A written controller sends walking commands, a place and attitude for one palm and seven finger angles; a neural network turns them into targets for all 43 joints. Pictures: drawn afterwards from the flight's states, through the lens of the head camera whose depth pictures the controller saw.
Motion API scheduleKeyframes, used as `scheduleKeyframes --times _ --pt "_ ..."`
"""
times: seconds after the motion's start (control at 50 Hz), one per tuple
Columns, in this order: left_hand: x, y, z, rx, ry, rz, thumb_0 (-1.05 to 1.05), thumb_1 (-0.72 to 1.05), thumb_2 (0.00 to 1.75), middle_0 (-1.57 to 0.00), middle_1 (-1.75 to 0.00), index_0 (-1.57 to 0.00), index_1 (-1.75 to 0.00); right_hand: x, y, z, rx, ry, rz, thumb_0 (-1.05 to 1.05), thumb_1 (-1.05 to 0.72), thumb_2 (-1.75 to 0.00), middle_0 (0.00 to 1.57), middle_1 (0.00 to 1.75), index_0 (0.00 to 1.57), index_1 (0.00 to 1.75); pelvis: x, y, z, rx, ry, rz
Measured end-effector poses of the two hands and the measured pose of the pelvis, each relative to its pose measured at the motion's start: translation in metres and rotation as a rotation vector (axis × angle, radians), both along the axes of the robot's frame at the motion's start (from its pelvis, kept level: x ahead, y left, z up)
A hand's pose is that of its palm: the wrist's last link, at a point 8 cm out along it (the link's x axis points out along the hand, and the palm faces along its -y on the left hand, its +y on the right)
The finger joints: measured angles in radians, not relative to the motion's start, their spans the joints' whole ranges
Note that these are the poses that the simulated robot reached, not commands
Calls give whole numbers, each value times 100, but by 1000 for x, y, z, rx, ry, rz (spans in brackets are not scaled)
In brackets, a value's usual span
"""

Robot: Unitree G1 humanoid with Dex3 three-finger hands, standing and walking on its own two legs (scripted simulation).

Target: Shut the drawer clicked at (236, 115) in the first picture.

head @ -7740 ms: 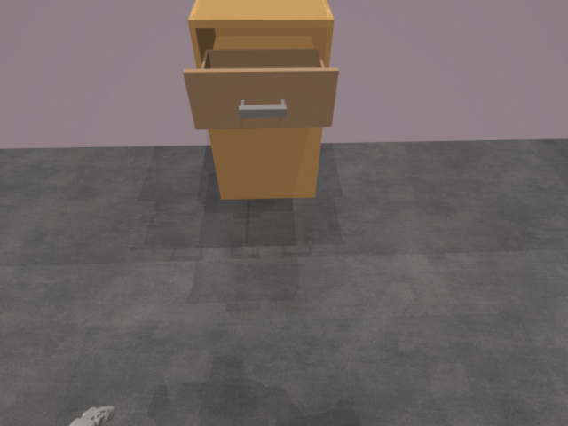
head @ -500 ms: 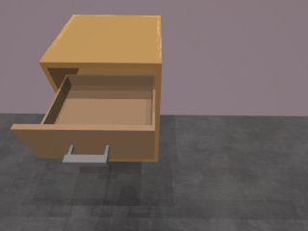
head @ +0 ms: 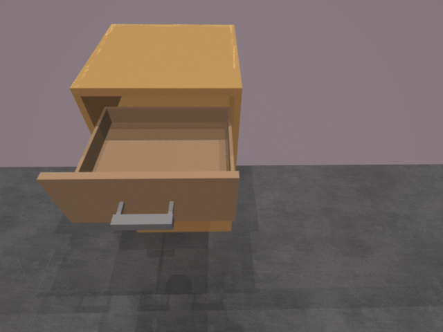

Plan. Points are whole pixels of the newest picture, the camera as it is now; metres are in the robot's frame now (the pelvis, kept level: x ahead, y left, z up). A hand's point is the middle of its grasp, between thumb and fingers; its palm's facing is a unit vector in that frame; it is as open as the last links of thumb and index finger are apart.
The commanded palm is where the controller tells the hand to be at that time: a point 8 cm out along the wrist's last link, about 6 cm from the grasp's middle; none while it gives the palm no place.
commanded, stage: look again from close up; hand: left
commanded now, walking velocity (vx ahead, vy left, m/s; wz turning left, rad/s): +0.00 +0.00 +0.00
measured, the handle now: (145, 213) +0.37 +0.20 -0.06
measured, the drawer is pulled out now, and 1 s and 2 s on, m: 0.30 0.30 0.30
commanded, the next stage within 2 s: shuffle to correct the standing spot in 0.10 s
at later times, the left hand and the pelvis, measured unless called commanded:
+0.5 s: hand out of the picture +0.03 +0.16 -0.18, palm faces +0.05 -0.98 -0.19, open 7.4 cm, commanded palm none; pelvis +0.05 -0.01 -0.01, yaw +2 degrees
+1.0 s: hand out of the picture +0.11 +0.17 -0.17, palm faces +0.09 -0.96 -0.26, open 7.4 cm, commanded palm none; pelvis +0.09 -0.03 +0.00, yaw +4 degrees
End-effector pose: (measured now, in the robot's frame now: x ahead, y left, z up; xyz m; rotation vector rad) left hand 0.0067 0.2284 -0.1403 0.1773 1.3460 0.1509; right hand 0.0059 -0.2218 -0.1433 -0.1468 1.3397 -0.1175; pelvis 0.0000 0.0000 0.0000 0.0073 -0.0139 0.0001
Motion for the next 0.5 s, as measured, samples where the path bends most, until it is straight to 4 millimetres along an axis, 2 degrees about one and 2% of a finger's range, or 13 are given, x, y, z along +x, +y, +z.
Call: scheduleKeyframes --times 0.1,0.22,0.38,0.5 --pt "-1 1 0 -4 25 -1 1 90 90 -20 -30 -20 -30 -13 7 -1 12 50 -11 1 -92 -90 20 30 20 30 4 2 1 1 7 -1" --pt "-1 -3 -2 -17 50 3 1 90 90 -20 -30 -20 -30 -14 11 -1 15 75 -23 1 -91 -90 20 30 20 30 11 3 1 0 6 -5" --pt "10 -14 -8 -34 60 14 1 90 90 -20 -30 -20 -30 1 7 -5 19 84 -22 1 -91 -90 20 30 20 30 30 -3 -3 7 7 12" --pt "20 -23 -10 -29 55 56 1 90 90 -20 -30 -20 -30 26 -3 -12 20 100 6 1 -91 -90 20 30 20 30 52 -12 -8 -1 22 40"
